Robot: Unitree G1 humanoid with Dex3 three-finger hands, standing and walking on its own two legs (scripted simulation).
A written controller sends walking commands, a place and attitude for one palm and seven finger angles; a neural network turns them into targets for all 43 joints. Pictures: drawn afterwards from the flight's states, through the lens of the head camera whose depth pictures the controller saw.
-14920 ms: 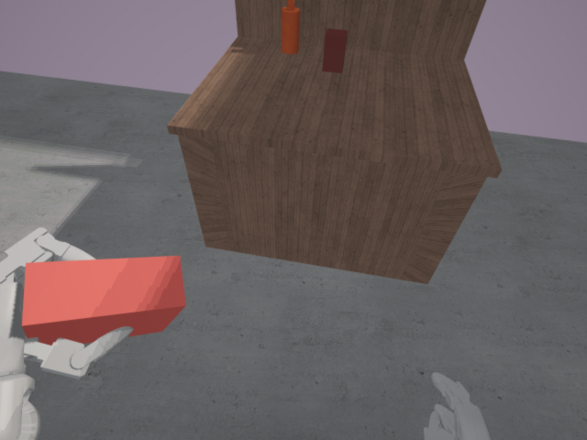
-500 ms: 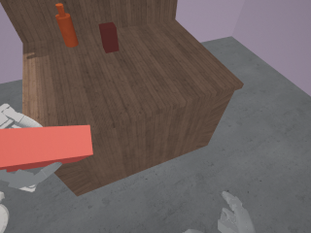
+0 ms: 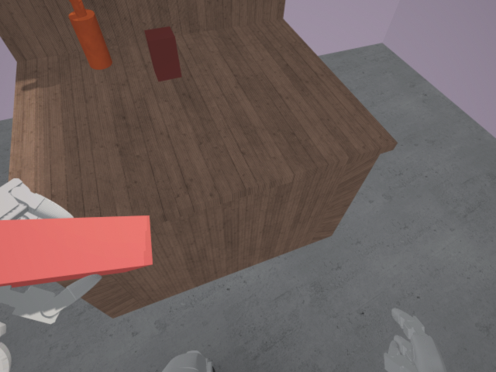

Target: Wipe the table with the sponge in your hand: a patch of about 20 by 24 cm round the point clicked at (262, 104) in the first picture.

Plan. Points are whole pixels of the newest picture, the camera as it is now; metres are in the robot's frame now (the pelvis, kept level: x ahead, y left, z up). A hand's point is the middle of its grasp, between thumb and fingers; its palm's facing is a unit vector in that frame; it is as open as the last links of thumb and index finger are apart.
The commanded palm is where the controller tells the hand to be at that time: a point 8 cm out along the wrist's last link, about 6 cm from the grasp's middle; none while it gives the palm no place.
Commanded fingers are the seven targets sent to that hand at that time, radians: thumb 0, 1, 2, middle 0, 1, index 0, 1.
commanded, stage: take the last steps up to it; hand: left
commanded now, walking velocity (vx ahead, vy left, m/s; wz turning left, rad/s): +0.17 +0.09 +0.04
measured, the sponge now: (98, 250) +0.23 +0.19 +0.14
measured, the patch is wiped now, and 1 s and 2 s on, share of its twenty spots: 0.00 0.00 0.00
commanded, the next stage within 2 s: come to a stop and stand still in 0.60 s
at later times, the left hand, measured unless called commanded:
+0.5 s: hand (35, 215) +0.26 +0.26 +0.17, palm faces +0.42 -0.78 -0.47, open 9.7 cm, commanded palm +0.21 +0.29 +0.18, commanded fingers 0.00 0.10 1.30 -1.20 -1.60 -1.20 -1.60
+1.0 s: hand (29, 201) +0.28 +0.28 +0.16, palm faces +0.40 -0.82 -0.41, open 9.7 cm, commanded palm +0.23 +0.31 +0.18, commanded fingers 0.00 0.10 1.30 -1.20 -1.60 -1.20 -1.60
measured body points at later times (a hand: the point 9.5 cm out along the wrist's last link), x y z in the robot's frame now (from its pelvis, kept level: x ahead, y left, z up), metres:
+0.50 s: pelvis +0.05 +0.01 -0.01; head +0.07 +0.00 +0.44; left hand +0.23 +0.30 +0.19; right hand +0.22 -0.18 -0.11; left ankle +0.07 +0.11 -0.74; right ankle +0.07 -0.07 -0.74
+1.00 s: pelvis +0.06 +0.03 -0.01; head +0.07 +0.05 +0.44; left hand +0.25 +0.32 +0.18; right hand +0.22 -0.20 -0.09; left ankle +0.10 +0.15 -0.74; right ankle +0.06 -0.07 -0.73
